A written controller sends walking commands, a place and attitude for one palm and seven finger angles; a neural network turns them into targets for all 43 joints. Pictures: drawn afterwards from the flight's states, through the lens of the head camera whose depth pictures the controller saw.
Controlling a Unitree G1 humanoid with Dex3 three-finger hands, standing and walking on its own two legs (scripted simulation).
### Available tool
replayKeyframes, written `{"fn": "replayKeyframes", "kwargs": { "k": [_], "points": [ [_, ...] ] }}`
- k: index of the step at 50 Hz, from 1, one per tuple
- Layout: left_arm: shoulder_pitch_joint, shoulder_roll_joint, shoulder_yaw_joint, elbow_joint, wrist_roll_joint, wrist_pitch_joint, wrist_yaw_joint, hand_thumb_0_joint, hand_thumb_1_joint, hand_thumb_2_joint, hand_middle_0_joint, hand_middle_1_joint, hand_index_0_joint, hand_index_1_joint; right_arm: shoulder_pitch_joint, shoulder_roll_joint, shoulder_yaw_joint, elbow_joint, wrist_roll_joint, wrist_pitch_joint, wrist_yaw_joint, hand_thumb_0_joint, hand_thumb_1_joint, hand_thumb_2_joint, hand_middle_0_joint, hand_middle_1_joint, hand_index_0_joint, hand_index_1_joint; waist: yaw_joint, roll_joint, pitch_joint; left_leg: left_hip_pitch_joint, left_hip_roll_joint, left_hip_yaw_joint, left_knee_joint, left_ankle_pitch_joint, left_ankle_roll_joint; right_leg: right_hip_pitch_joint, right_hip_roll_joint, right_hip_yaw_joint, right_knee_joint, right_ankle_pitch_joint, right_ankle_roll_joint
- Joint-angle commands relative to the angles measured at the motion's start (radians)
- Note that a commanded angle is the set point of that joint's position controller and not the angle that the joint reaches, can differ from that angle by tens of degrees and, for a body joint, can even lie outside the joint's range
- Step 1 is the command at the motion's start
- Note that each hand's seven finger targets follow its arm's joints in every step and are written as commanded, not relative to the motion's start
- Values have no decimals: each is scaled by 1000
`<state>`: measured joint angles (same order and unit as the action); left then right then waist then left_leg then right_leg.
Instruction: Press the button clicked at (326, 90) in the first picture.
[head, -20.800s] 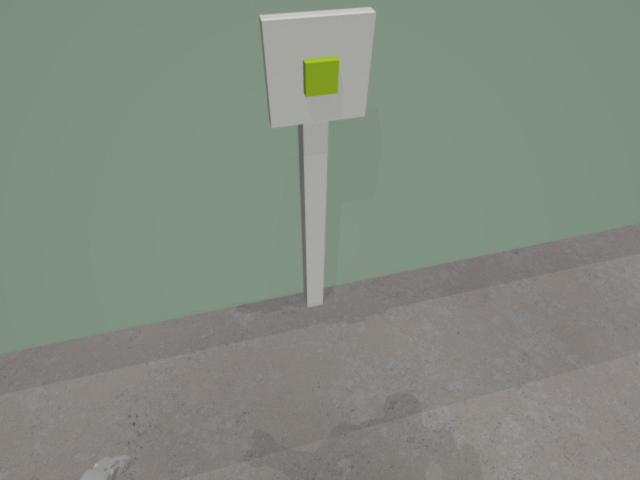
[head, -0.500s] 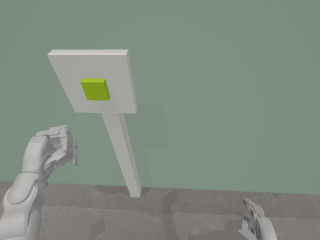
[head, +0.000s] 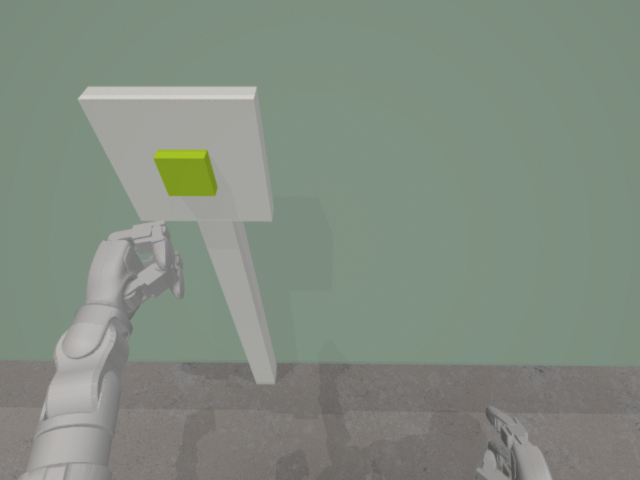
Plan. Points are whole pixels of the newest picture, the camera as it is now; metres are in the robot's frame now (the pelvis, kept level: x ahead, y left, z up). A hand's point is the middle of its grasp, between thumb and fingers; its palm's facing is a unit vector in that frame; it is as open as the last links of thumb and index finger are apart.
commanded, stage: aim a knuckle at the button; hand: left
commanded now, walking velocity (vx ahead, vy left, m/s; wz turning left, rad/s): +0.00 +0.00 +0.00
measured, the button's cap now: (187, 171) +0.47 +0.21 +0.13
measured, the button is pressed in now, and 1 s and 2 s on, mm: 0 0 0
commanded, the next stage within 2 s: none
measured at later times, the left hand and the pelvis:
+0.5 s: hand (195, 231) +0.39 +0.18 +0.11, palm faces +0.05 -1.00 -0.01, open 3.1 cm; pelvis -0.01 +0.00 +0.00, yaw -1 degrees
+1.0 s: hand (191, 247) +0.37 +0.19 +0.10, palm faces +0.06 -1.00 +0.00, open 3.1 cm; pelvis -0.01 -0.01 +0.00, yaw +0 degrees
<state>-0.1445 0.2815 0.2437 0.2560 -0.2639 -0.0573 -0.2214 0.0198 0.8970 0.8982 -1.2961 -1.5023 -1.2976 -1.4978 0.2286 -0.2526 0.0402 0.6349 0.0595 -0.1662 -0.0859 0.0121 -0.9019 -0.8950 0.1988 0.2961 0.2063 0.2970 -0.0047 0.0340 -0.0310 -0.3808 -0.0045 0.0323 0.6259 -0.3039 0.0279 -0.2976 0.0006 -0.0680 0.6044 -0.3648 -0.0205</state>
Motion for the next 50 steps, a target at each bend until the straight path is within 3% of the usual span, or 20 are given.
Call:
{"fn": "replayKeyframes", "kwargs": {
  "k": [1, 4, 5, 8, 10, 17, 20, 22, 23, 27, 29, 31, 32, 35, 37, 39, 41, 45, 47, 50],
  "points": [
    [-381, 223, 83, -213, 15, -85, 55, 0, 900, 900, -1300, -1500, -1300, -1500, -46, -133, -52, -132, -6, -35, -6, 0, -900, -900, 200, 300, 200, 300, -8, 15, -278, 230, 19, -68, -63, 302, 6, -31, 8, 23, -57, 320, 1],
    [-368, 195, 66, -169, 24, -91, 72, 0, 900, 900, -1300, -1500, -1300, -1500, -42, -128, -52, -134, -7, -25, 3, 0, -900, -900, 200, 300, 200, 300, 0, 40, -290, 241, 23, -69, -62, 335, -3, -31, 8, 18, -49, 335, -3],
    [-385, 191, 60, -137, 25, -91, 73, 0, 900, 900, -1300, -1500, -1300, -1500, -31, -133, -52, -125, -9, -17, 5, 0, -900, -900, 200, 300, 200, 300, -9, -2, -281, 226, 25, -72, -60, 331, 0, -30, 12, 17, -52, 337, -2],
    [-389, 170, 47, -79, 25, -80, 68, 0, 900, 900, -1300, -1500, -1300, -1500, -28, -134, -55, -132, -3, -1, 10, 0, -900, -900, 200, 300, 200, 300, -9, -4, -257, 210, 24, -66, -64, 311, -2, -42, 12, 18, -57, 333, -1],
    [-438, 201, 65, 2, 28, -70, 68, 0, 900, 900, -1300, -1500, -1300, -1500, -15, -144, -54, -117, -3, 16, 7, 0, -900, -900, 200, 300, 200, 300, -22, -57, -212, 160, 22, -67, -65, 256, 3, -52, 13, 19, -67, 297, -1],
    [-625, 187, 24, -38, 47, -150, 79, 0, 900, 900, -1300, -1500, -1300, -1500, 8, -138, -63, -116, -9, 31, 13, 0, -900, -900, 200, 300, 200, 300, -36, 61, -316, 243, 22, -72, -43, 292, 0, -80, 15, 32, -47, 297, -7],
    [-655, 219, 50, 44, 46, -177, 85, 0, 900, 900, -1300, -1500, -1300, -1500, 36, -147, -66, -89, -13, 41, 12, 0, -900, -900, 200, 300, 200, 300, -48, -27, -309, 214, 25, -72, -33, 290, 4, -75, 19, 31, -47, 308, -3],
    [-672, 211, 46, 102, 47, -179, 83, 0, 900, 900, -1300, -1500, -1300, -1500, 35, -148, -66, -89, -9, 49, 14, 0, -900, -900, 200, 300, 200, 300, -49, -19, -290, 183, 18, -64, -38, 247, 5, -82, 16, 35, -48, 291, -1],
    [-642, 246, 85, 134, 49, -179, 85, 0, 900, 900, -1300, -1500, -1300, -1500, 38, -150, -69, -87, -8, 53, 14, 0, -900, -900, 200, 300, 200, 300, -31, -21, -290, 170, 17, -62, -39, 246, 4, -67, 15, 38, -47, 297, -4],
    [-540, 257, 102, 168, 50, -163, 74, 0, 900, 900, -1300, -1500, -1300, -1500, 39, -150, -68, -117, -5, 70, 23, 0, -900, -900, 200, 300, 200, 300, -7, -8, -303, 137, 10, -43, -39, 269, 8, -24, 11, 44, -44, 348, -3],
    [-572, 245, 83, 164, 46, -161, 63, 0, 900, 900, -1300, -1500, -1300, -1500, 38, -149, -66, -124, -2, 76, 24, 0, -900, -900, 200, 300, 200, 300, -19, -12, -272, 120, 9, -40, -39, 246, 10, -37, 13, 43, -49, 341, -2],
    [-566, 300, 137, 143, 40, -179, 63, 0, 900, 900, -1300, -1500, -1300, -1500, 43, -154, -72, -130, -4, 82, 22, 0, -900, -900, 200, 300, 200, 300, -11, -45, -290, 106, 11, -34, -38, 250, 15, -9, 14, 52, -49, 358, 1],
    [-565, 263, 111, 107, 34, -189, 58, 0, 900, 900, -1300, -1500, -1300, -1500, 35, -147, -72, -140, -3, 80, 23, 0, -900, -900, 200, 300, 200, 300, -12, -17, -306, 125, 7, -27, -36, 260, 17, -4, 13, 57, -49, 376, 2],
    [-545, 299, 143, 52, 25, -224, 54, 0, 900, 900, -1300, -1500, -1300, -1500, 37, -146, -74, -137, -6, 77, 22, 0, -900, -900, 200, 300, 200, 300, -14, -23, -328, 135, 11, -24, -28, 278, 20, 17, 16, 63, -46, 406, 4],
    [-560, 251, 94, 0, 26, -240, 42, 0, 900, 900, -1300, -1500, -1300, -1500, 29, -136, -74, -136, -3, 71, 23, 0, -900, -900, 200, 300, 200, 300, -24, 40, -340, 173, 10, -23, -27, 287, 19, -3, 17, 61, -43, 407, 3],
    [-528, 247, 90, 26, 20, -228, 32, 0, 900, 900, -1300, -1500, -1300, -1500, 26, -140, -75, -128, 0, 69, 19, 0, -900, -900, 200, 300, 200, 300, -28, 42, -301, 169, 12, -25, -28, 259, 18, -32, 19, 59, -54, 374, 3],
    [-552, 225, 65, 81, 15, -201, 20, 0, 900, 900, -1300, -1500, -1300, -1500, 27, -146, -72, -119, 5, 72, 15, 0, -900, -900, 200, 300, 200, 300, -49, -11, -235, 140, 11, -29, -30, 214, 22, -62, 18, 58, -69, 342, 8],
    [-598, 217, 50, 141, 6, -159, 15, 0, 900, 900, -1300, -1500, -1300, -1500, 19, -153, -67, -118, 9, 75, 6, 0, -900, -900, 200, 300, 200, 300, -56, -54, -198, 104, 6, -35, -35, 136, 24, -92, 11, 63, -87, 255, 13],
    [-632, 235, 63, 149, 13, -161, 24, 0, 900, 900, -1300, -1500, -1300, -1500, 14, -151, -63, -120, 9, 78, 3, 0, -900, -900, 200, 300, 200, 300, -50, -41, -212, 105, 3, -37, -36, 128, 23, -95, 8, 63, -83, 237, 12],
    [-665, 263, 84, 72, 25, -205, 47, 0, 900, 900, -1300, -1500, -1300, -1500, 13, -144, -64, -126, -2, 71, 9, 0, -900, -900, 200, 300, 200, 300, -34, 0, -310, 144, 3, -38, -21, 176, 24, -53, 8, 71, -62, 277, 8]
  ]
}}
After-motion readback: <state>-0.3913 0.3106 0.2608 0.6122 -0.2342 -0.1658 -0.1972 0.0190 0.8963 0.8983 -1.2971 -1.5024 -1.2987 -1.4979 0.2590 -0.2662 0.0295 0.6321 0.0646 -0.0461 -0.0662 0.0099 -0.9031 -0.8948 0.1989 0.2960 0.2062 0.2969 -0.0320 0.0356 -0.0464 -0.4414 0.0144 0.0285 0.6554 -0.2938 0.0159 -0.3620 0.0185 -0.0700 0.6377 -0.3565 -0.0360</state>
